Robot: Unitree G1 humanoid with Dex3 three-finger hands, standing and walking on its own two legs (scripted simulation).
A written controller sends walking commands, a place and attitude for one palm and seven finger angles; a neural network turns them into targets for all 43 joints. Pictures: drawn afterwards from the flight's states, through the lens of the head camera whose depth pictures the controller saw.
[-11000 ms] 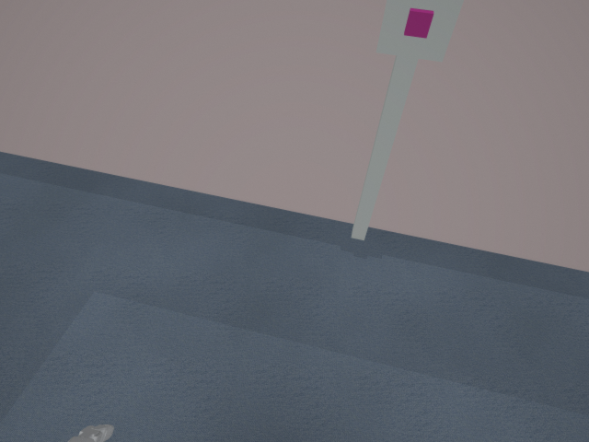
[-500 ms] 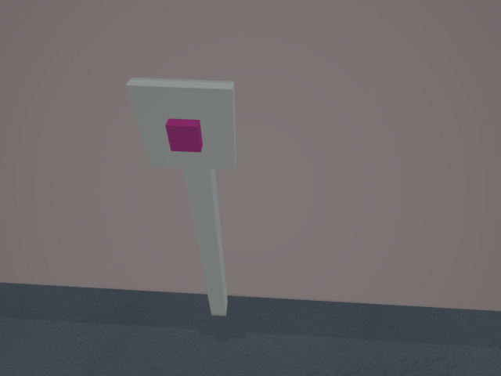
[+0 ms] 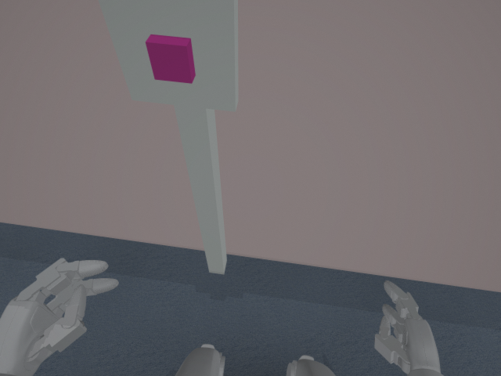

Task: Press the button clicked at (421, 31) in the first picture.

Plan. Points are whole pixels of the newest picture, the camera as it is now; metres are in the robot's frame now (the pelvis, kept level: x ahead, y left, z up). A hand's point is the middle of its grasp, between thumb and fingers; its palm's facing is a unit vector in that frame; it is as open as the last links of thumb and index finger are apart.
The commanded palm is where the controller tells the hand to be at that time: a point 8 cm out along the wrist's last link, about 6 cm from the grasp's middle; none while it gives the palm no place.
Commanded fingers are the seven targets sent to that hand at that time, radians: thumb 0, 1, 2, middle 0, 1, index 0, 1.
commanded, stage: raise the hand and make a fist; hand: left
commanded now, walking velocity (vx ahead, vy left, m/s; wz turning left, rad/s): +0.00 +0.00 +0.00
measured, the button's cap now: (172, 58) +0.50 +0.18 +0.23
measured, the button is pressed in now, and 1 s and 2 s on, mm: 0 0 0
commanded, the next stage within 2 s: aim a knuckle at the button in 1.54 s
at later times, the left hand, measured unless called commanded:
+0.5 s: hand (63, 273) +0.21 +0.25 +0.12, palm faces +0.01 -1.00 -0.07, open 3.1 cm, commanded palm +0.17 +0.30 +0.14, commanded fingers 0.00 0.90 0.90 -1.30 -1.50 -1.30 -1.50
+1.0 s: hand (40, 216) +0.24 +0.25 +0.20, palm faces +0.01 -1.00 -0.08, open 3.1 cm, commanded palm +0.21 +0.30 +0.21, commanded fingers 0.00 0.90 0.90 -1.30 -1.50 -1.30 -1.50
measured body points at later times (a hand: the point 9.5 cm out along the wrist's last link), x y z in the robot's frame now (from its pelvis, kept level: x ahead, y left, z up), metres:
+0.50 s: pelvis +0.02 +0.02 +0.04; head +0.03 +0.03 +0.49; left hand +0.20 +0.30 +0.13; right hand +0.20 -0.22 -0.01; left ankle +0.02 +0.13 -0.66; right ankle +0.03 -0.09 -0.66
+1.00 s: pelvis +0.02 +0.03 +0.07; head +0.00 +0.03 +0.52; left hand +0.23 +0.31 +0.21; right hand +0.21 -0.18 +0.01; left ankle +0.02 +0.13 -0.66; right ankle +0.03 -0.09 -0.66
